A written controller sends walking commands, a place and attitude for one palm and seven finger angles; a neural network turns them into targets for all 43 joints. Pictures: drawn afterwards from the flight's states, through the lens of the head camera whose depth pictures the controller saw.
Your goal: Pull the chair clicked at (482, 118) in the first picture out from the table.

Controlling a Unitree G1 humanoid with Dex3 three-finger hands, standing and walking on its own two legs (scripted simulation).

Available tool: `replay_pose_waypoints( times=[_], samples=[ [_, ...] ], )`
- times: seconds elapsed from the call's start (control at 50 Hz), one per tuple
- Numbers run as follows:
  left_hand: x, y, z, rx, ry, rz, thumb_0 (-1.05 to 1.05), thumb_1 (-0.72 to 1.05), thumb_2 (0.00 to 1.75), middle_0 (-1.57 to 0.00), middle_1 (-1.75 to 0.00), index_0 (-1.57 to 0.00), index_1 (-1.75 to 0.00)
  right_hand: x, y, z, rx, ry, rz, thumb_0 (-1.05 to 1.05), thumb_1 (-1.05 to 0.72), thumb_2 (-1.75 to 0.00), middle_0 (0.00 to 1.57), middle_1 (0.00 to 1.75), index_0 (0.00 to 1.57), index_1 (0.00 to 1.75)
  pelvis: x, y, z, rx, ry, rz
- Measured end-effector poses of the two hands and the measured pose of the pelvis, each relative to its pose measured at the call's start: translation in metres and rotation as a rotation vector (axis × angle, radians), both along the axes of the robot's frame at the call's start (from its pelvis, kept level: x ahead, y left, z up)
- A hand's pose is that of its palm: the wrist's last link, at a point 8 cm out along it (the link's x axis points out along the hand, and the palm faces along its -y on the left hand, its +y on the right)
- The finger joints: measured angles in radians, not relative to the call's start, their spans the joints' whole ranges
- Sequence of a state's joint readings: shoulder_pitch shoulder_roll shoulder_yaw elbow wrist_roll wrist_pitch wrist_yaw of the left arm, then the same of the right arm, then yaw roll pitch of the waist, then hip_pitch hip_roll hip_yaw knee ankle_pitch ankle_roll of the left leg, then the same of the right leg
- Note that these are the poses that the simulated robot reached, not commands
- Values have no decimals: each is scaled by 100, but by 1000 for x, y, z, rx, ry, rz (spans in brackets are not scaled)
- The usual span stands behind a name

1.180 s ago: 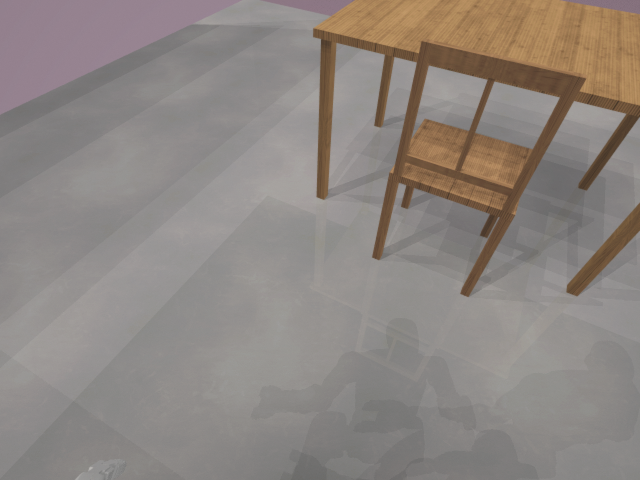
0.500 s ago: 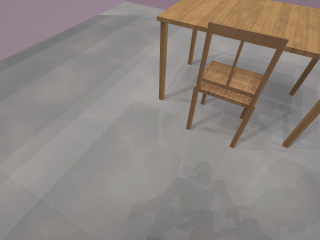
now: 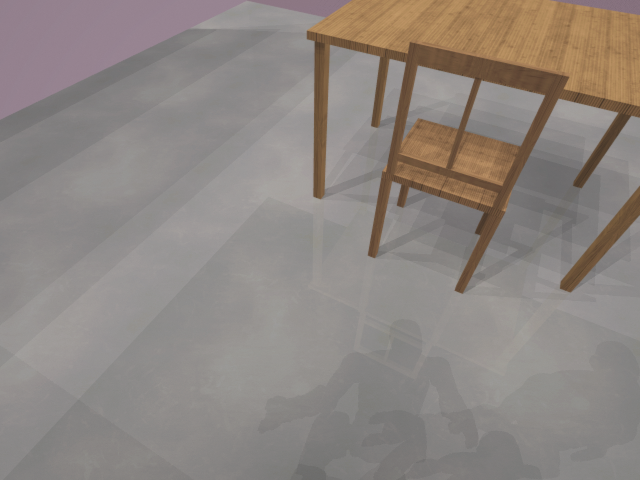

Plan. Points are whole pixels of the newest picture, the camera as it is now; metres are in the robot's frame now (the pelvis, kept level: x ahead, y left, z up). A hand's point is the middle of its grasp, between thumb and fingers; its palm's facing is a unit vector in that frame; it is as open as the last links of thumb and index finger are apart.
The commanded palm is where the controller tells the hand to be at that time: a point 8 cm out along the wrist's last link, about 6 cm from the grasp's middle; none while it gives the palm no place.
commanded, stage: look at it before walking up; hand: left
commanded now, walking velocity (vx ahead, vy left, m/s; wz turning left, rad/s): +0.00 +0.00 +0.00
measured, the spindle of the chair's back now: (462, 126) +1.02 -0.34 -0.11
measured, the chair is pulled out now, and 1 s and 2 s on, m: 0.00 0.00 0.00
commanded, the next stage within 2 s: walk to a spot facing it in 0.36 s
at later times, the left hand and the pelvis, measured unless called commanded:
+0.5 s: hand out of the picture +0.08 +0.25 -0.16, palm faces -0.03 -0.94 -0.33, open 7.3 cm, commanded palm none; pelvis +0.01 +0.00 +0.00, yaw +0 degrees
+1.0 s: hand out of the picture +0.04 +0.16 -0.17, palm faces -0.15 -0.97 -0.21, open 7.3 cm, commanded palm none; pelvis +0.01 -0.02 -0.01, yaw -13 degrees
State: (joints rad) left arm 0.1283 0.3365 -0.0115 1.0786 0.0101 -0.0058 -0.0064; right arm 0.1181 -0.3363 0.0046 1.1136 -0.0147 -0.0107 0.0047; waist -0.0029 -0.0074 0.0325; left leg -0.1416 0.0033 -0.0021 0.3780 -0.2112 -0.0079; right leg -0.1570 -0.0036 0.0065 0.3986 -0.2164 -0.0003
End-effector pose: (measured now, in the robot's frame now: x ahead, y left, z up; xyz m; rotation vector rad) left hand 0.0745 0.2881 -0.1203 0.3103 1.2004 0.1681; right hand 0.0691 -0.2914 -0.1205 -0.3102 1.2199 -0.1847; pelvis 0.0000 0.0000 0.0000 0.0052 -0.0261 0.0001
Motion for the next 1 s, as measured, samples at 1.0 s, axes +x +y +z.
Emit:
replay_pose_waypoints(
  times=[1.0],
  samples=[
    [-34, -78, -17, -103, 159, -76, 0, 91, 90, -21, -30, -21, -30, -41, 9, -25, 125, -15, -227, 1, -91, -90, 21, 30, 20, 30, 13, -24, -9, 5, 20, -233]
  ],
)
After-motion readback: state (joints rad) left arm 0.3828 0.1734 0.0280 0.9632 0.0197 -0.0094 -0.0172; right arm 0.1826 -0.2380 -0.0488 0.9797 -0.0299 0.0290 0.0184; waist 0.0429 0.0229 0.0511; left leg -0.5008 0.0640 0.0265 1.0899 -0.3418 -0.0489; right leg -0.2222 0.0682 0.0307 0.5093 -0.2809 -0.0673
